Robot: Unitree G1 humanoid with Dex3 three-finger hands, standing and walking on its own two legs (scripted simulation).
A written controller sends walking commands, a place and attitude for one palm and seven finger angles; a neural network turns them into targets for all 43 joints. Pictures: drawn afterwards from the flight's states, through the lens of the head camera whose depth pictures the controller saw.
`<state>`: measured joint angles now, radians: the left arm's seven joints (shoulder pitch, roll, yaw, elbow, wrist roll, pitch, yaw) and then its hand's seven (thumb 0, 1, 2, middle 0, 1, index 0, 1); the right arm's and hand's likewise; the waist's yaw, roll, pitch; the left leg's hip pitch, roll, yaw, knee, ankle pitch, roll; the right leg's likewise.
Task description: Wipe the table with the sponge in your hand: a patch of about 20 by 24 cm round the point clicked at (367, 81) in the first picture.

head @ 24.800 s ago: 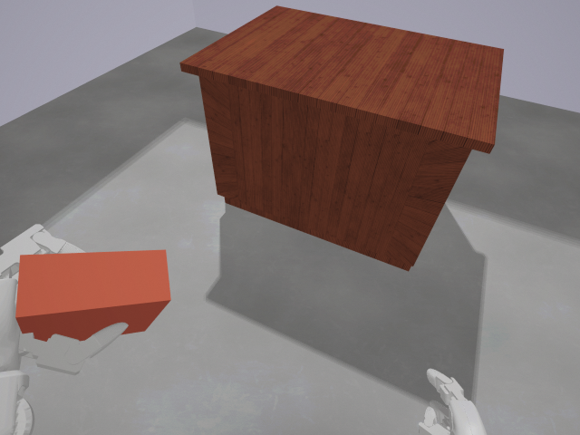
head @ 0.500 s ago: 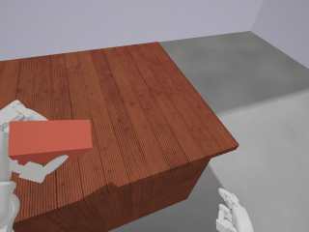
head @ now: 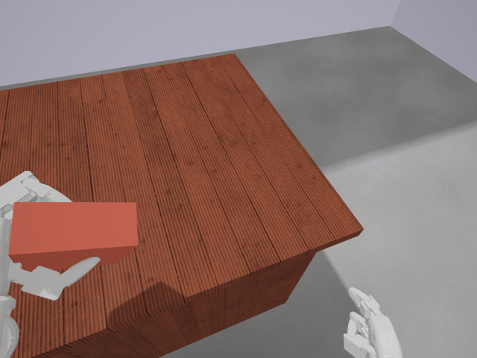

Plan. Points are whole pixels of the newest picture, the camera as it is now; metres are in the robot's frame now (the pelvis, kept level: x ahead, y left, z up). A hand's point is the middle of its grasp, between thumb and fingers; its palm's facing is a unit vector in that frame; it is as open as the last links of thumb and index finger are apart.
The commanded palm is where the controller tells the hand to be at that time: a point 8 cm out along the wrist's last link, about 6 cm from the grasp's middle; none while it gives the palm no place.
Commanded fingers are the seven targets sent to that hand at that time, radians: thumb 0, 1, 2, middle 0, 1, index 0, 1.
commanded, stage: come to a stop and stand still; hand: left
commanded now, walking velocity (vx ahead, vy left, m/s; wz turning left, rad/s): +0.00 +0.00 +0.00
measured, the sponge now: (92, 238) +0.23 +0.21 +0.13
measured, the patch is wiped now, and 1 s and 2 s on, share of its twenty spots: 0.00 0.00 0.00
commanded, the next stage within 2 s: look again from close up in 0.48 s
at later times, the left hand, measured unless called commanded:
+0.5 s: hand (71, 244) +0.22 +0.23 +0.15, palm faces +0.36 -0.85 -0.38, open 9.6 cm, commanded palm +0.16 +0.26 +0.17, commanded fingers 0.00 0.10 1.30 -1.20 -1.60 -1.20 -1.60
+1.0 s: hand (50, 244) +0.21 +0.25 +0.15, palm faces +0.36 -0.85 -0.38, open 9.6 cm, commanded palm +0.16 +0.28 +0.17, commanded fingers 0.00 0.10 1.30 -1.20 -1.60 -1.20 -1.60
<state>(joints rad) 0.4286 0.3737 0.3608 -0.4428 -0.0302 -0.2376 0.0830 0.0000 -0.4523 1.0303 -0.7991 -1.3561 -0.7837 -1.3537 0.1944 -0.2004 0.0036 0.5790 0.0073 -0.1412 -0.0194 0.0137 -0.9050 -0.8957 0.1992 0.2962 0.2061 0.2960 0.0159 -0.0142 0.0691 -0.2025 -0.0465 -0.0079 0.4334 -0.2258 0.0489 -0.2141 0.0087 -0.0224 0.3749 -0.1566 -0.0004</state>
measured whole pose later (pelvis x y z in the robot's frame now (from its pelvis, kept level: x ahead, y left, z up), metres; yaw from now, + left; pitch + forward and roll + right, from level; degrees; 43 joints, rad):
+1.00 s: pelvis +0.00 +0.00 +0.00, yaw +0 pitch +0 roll -1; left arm 0.44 0.36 0.33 -0.45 -0.04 -0.19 0.10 0.00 -0.45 1.03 -0.80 -1.36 -0.78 -1.36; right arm 0.21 -0.19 0.02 0.59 0.01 -0.13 -0.04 0.01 -0.91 -0.90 0.20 0.30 0.21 0.30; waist 0.03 -0.02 0.04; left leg -0.20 -0.05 -0.01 0.41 -0.21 0.05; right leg -0.21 0.01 -0.02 0.35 -0.14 0.00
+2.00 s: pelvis +0.00 +0.01 +0.00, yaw +0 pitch +0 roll -1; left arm 0.42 0.38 0.36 -0.51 -0.04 -0.25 0.08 0.00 -0.45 1.03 -0.79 -1.37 -0.77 -1.37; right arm 0.19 -0.19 0.02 0.57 0.00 -0.16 -0.02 0.01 -0.90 -0.90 0.20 0.30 0.21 0.30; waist 0.04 -0.04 0.09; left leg -0.21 -0.06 -0.01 0.45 -0.24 0.07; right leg -0.22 -0.01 -0.02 0.38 -0.17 0.02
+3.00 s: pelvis +0.00 -0.05 +0.00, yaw -2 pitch +1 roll -1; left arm 0.44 0.38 0.37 -0.49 -0.08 -0.17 0.08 0.00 -0.45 1.04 -0.79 -1.37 -0.77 -1.37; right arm 0.20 -0.20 -0.01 0.55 0.01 -0.11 -0.03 0.01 -0.90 -0.90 0.20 0.30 0.21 0.30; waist 0.02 -0.01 0.05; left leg -0.25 0.04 -0.01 0.48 -0.26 -0.02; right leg -0.27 0.09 -0.03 0.41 -0.17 -0.08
